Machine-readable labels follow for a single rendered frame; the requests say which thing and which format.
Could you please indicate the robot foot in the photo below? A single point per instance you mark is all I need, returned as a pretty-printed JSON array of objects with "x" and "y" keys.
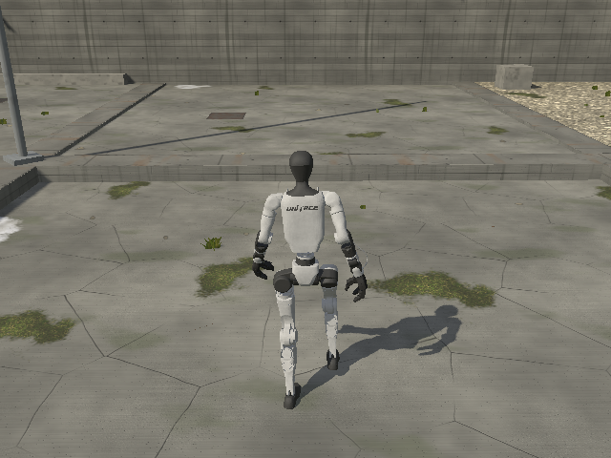
[
  {"x": 332, "y": 363},
  {"x": 290, "y": 401}
]

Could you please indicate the left robot upper arm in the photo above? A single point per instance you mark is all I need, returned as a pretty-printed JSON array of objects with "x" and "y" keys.
[{"x": 273, "y": 202}]

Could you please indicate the robot right hand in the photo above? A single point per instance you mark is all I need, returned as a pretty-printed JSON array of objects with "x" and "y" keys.
[{"x": 361, "y": 289}]

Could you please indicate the left robot forearm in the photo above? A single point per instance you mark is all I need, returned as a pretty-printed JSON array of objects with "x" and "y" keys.
[{"x": 259, "y": 250}]

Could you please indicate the robot left hand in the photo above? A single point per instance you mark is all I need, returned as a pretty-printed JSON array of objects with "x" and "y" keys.
[{"x": 265, "y": 265}]

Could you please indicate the right robot forearm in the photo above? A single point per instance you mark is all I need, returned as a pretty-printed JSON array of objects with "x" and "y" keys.
[{"x": 352, "y": 257}]

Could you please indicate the left robot foot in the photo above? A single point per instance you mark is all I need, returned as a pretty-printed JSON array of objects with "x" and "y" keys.
[{"x": 290, "y": 401}]

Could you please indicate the right robot foot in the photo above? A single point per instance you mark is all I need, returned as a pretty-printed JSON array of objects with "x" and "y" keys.
[{"x": 332, "y": 363}]

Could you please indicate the right robot upper arm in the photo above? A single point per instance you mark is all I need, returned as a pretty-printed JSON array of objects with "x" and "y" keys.
[{"x": 333, "y": 201}]

